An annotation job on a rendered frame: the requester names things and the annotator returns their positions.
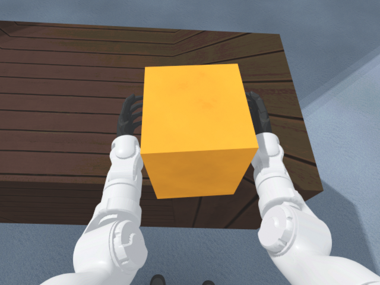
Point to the carton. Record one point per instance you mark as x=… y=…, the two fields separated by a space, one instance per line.
x=197 y=136

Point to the robot right forearm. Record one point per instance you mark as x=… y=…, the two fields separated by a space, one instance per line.
x=273 y=183

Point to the robot left forearm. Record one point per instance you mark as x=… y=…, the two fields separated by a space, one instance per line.
x=122 y=189

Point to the robot left hand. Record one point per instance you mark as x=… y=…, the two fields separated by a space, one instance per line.
x=125 y=124

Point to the robot left upper arm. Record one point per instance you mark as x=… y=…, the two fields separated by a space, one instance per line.
x=109 y=255

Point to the robot right hand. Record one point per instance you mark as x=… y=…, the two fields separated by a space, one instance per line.
x=259 y=114

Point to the robot right upper arm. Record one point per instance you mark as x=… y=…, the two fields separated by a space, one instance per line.
x=300 y=245

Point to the pedestal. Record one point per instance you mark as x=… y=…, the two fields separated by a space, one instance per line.
x=61 y=92

